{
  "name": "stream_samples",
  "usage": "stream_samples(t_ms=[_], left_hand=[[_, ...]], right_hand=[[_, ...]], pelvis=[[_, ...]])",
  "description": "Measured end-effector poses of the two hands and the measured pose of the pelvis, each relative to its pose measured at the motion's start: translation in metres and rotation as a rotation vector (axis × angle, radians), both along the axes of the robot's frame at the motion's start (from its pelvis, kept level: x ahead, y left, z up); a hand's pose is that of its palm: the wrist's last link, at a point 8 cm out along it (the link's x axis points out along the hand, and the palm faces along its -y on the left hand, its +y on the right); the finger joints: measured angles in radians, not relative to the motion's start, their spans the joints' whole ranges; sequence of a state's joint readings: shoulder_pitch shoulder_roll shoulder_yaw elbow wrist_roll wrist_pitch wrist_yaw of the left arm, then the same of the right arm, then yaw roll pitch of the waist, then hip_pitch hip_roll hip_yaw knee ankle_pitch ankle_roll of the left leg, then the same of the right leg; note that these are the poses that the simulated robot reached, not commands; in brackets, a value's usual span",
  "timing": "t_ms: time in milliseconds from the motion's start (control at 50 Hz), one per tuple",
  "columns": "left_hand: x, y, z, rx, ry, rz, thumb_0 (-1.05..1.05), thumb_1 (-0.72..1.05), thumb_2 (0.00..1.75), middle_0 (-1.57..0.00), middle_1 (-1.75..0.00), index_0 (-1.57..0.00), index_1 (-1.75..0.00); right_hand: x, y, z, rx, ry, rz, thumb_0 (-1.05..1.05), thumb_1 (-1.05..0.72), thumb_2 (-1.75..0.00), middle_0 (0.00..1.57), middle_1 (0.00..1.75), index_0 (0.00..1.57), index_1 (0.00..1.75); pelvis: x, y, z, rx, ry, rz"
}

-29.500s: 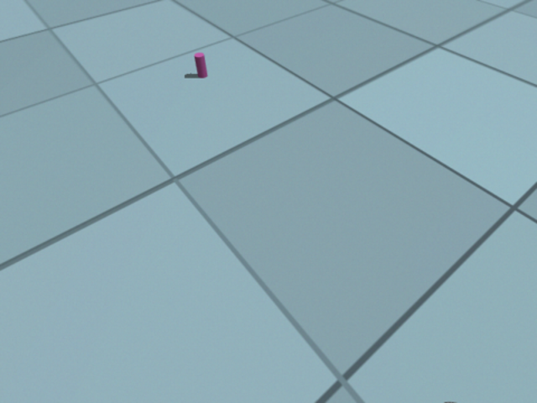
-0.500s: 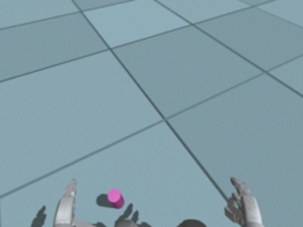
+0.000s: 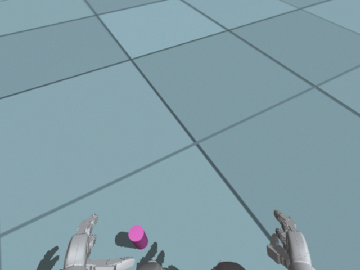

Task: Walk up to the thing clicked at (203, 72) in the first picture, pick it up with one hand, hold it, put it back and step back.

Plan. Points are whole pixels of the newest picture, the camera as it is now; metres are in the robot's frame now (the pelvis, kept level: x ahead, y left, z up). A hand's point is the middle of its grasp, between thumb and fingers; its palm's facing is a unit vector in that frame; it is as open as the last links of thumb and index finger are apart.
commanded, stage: stand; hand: left
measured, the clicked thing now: (138, 237) +0.34 +0.22 -0.64
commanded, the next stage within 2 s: none
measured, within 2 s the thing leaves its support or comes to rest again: neither
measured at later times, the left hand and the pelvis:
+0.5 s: hand out of the picture +0.05 +0.25 -0.11, palm faces +0.00 -0.94 -0.34, open 7.5 cm; pelvis -0.01 +0.01 +0.04, yaw +0 degrees
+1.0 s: hand out of the picture +0.02 +0.25 -0.10, palm faces +0.00 -0.93 -0.36, open 7.4 cm; pelvis -0.02 +0.00 +0.05, yaw +1 degrees
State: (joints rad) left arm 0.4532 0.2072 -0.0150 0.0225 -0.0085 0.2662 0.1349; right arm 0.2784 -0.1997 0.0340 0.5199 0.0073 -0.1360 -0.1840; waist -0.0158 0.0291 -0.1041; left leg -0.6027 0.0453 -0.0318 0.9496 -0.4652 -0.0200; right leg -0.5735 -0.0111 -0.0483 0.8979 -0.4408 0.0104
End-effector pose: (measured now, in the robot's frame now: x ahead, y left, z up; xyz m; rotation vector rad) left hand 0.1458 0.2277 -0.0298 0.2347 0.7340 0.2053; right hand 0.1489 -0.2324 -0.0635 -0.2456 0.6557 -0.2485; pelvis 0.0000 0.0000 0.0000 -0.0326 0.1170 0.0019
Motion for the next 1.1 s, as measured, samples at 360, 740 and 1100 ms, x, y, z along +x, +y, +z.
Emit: stream_samples(t_ms=[360, 740, 1100], left_hand=[[-0.076, 0.063, -0.048, 0.058, 0.334, -0.007, 0.01, 0.82, 0.88, -0.2, -0.3, -0.21, -0.3], [-0.131, 0.069, -0.039, 0.042, 0.513, 0.064, 0.01, 0.9, 0.9, -0.21, -0.3, -0.21, -0.3], [-0.126, 0.065, -0.038, 0.041, 0.538, 0.067, 0.01, 0.9, 0.9, -0.2, -0.3, -0.21, -0.3]], right_hand=[[-0.074, -0.05, -0.012, -0.038, 0.443, 0.03, 0.01, -0.9, -0.9, 0.2, 0.3, 0.2, 0.3], [-0.103, -0.036, -0.012, 0.035, 0.553, 0.02, 0.01, -0.9, -0.9, 0.2, 0.3, 0.2, 0.3], [-0.119, -0.057, -0.008, 0.014, 0.619, -0.017, 0.01, -0.91, -0.9, 0.2, 0.3, 0.2, 0.3]], pelvis=[[-0.011, 0.005, 0.028, 0.03, -0.137, 0.003], [-0.022, 0.007, 0.052, 0.035, -0.19, 0.01], [-0.022, 0.0, 0.055, 0.03, -0.186, 0.009]])
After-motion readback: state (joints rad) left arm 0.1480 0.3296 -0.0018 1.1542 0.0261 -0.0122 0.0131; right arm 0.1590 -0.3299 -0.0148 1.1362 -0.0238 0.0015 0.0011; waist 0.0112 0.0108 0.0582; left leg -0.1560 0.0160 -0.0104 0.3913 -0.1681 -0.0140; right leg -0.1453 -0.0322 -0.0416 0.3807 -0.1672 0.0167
